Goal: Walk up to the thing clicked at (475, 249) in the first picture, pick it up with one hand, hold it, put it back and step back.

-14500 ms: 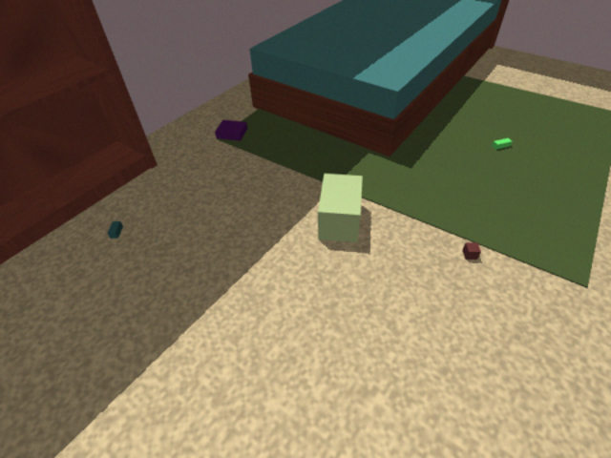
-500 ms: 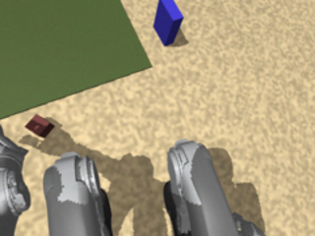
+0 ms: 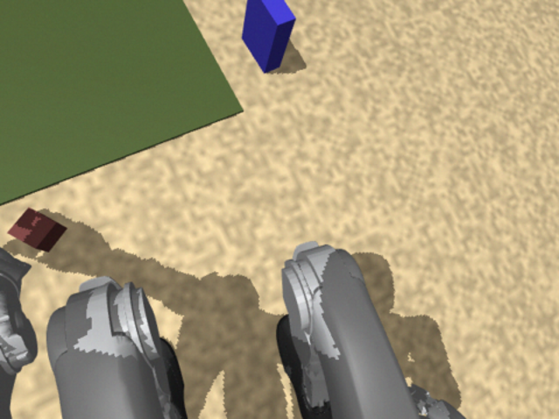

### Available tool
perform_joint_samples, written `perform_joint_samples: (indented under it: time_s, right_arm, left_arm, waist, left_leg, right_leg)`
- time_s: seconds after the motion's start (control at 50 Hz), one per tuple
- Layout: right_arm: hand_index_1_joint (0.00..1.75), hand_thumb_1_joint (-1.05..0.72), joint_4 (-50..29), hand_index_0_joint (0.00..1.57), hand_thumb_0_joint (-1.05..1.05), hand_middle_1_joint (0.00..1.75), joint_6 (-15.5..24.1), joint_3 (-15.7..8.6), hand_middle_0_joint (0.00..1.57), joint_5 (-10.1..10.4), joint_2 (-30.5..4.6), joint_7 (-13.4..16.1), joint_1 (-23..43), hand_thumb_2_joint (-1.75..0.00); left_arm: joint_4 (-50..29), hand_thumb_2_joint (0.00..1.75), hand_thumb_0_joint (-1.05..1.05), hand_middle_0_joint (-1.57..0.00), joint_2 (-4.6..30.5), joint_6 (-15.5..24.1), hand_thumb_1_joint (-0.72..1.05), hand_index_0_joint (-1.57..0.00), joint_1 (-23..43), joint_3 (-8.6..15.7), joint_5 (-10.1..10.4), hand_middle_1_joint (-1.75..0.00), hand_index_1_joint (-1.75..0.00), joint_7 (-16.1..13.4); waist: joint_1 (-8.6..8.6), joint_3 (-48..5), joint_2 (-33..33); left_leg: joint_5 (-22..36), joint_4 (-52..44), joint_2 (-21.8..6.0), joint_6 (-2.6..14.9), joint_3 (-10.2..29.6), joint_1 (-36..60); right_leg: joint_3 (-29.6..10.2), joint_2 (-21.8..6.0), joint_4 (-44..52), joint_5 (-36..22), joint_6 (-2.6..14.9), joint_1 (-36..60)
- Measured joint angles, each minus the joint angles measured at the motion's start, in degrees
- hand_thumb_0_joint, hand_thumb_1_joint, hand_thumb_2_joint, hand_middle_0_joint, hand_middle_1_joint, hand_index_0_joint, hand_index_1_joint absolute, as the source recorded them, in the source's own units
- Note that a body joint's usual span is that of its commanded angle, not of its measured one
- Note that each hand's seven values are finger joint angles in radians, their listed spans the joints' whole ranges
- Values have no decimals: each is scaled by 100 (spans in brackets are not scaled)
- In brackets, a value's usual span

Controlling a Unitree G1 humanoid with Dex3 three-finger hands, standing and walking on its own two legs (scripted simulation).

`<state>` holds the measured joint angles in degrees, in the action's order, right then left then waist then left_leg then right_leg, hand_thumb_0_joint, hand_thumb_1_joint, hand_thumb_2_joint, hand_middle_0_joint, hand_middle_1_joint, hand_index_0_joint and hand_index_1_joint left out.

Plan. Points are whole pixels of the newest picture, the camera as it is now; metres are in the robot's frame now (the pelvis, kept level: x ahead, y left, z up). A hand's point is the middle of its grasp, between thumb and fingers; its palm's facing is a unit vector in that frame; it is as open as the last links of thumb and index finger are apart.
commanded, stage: rise first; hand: left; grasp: from above
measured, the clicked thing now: (38, 230) +0.43 +0.34 -0.29
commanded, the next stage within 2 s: approach in 1.32 s
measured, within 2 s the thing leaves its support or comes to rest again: neither
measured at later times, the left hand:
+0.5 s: hand out of the picture +0.39 +0.36 -0.19, palm faces -0.20 -0.36 -0.91, open 13.7 cm
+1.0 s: hand out of the picture +0.38 +0.37 -0.18, palm faces -0.21 -0.35 -0.91, open 13.9 cm
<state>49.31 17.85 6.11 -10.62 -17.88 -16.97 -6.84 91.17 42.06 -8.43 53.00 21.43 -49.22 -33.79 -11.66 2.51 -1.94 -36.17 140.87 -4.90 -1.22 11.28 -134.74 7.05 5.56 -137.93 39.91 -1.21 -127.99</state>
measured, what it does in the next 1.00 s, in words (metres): stands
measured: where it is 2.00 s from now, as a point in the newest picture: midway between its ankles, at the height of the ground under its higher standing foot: (243, 403)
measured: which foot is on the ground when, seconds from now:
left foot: down 0.00-1.00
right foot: down 0.00-1.00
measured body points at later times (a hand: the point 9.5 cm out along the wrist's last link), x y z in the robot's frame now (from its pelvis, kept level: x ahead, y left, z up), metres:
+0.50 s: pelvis +0.00 +0.00 +0.00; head +0.24 +0.08 +0.37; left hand +0.40 +0.38 -0.14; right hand +0.06 -0.25 -0.10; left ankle +0.09 +0.14 -0.28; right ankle +0.10 -0.11 -0.28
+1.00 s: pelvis +0.00 +0.00 +0.00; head +0.23 +0.07 +0.38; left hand +0.39 +0.38 -0.13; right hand +0.06 -0.25 -0.10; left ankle +0.09 +0.14 -0.28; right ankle +0.10 -0.11 -0.28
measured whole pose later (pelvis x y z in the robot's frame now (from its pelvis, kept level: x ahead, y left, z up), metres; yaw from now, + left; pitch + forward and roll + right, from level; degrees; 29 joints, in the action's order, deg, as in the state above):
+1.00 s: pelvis +0.00 +0.00 +0.00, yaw -1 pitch +27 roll -9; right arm 49.4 21.6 7.8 -10.8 -18.5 -19.6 -7.0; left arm 93.7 43.5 -9.3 53.9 20.1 -48.2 -34.9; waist -12.6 3.4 -2.4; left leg -36.4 141.8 -4.7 -1.3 12.6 -134.2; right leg 8.0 5.8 -137.9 39.7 -1.4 -127.0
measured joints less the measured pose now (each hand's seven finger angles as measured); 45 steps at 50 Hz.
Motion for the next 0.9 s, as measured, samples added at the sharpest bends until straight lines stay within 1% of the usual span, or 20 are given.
perform_joint_samples:
  time_s: [0.2, 0.32, 0.42, 0.62, 0.68, 0.76, 0.9]
  right_arm:
    - [30, -92, 7, 20, 1, 30, 110, 74, 19, -24, -2, -76, -5, -91]
    - [30, -92, -24, 20, 1, 30, 178, 121, 19, -35, 6, -127, 27, -91]
    - [30, -92, -31, 20, 1, 30, 252, 139, 19, -39, -7, -171, 37, -91]
    - [30, -92, -29, 20, 1, 30, 266, 148, 19, -35, -28, -237, 17, -91]
    - [30, -92, -27, 20, 1, 30, 258, 158, 19, -30, -30, -248, 23, -91]
    - [30, -92, -23, 20, 1, 30, 271, 158, 19, -26, -42, -256, 21, -91]
    - [30, -92, 2, 20, 1, 30, 328, 138, 19, -2, -59, -262, -19, -91]
  left_arm:
    - [49, 89, 0, -22, 58, 3, -45, -22, 33, 25, 20, -95, -95, -61]
    - [143, 90, 0, -21, 105, -43, -46, -21, 108, -12, 29, -97, -97, -158]
    - [230, 91, 0, -19, 124, -64, -47, -19, 138, -52, 46, -98, -98, -158]
    - [77, 93, 0, -16, 45, -107, -51, -16, 106, 12, 97, -102, -102, -269]
    - [76, 94, 0, -15, 56, -140, -52, -15, 113, 16, 127, -104, -103, -271]
    - [94, 95, 0, -14, 102, -188, -53, -14, 112, -20, 131, -105, -105, -190]
    - [186, 96, 0, -13, 129, -141, -54, -13, 74, -101, 111, -107, -106, -105]
  waist:
    - [-44, 59, -30]
    - [-82, 77, -58]
    - [-119, 75, -63]
    - [-115, 128, -80]
    - [-114, 122, -72]
    - [-122, 89, -49]
    - [-98, 53, -19]
  left_leg:
    - [-11, 74, 11, -4, 58, -29]
    - [-44, 92, 7, -1, 81, 2]
    - [-56, 94, 11, 0, 103, -2]
    - [-80, 73, 9, -13, 115, 48]
    - [-73, 65, 7, -14, 122, 57]
    - [-52, 70, 6, -4, 123, 40]
    - [-39, 91, 8, -2, 126, 39]
  right_leg:
    - [44, 10, -37, 0, -9, -5]
    - [61, 20, -28, 20, -18, 41]
    - [80, 22, -11, 28, -21, 50]
    - [91, 23, 16, 43, -12, 96]
    - [98, 27, 28, 28, -11, 102]
    - [97, 31, 28, 5, -21, 87]
    - [97, 34, 10, -8, -24, 87]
